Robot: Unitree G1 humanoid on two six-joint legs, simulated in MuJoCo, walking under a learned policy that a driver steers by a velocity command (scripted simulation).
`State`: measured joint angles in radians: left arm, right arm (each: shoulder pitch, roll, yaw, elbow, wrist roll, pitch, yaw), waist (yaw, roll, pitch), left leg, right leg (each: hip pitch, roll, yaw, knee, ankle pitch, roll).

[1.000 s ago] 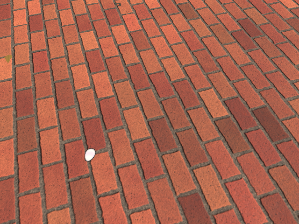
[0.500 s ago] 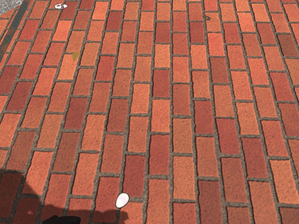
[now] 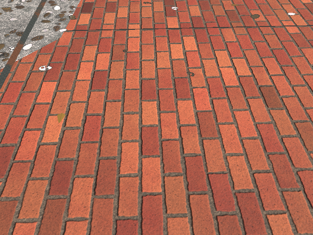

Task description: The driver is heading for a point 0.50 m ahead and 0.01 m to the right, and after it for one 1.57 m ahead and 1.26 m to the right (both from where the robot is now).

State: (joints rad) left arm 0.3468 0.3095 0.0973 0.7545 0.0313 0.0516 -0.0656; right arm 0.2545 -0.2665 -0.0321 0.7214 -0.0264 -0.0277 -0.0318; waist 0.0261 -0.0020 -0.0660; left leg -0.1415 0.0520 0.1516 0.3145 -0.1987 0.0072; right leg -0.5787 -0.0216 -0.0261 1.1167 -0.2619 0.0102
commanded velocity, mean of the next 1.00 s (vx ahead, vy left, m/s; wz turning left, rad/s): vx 0.91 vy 0.00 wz -0.14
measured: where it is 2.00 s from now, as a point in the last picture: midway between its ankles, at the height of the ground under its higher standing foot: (240, 112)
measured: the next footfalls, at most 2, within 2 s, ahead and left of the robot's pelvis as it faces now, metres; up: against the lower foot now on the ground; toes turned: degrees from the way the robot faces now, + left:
right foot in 0.22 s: +0.11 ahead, -0.18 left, +0.00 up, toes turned -18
left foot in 0.66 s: +0.53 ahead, -0.15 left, +0.00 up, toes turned +3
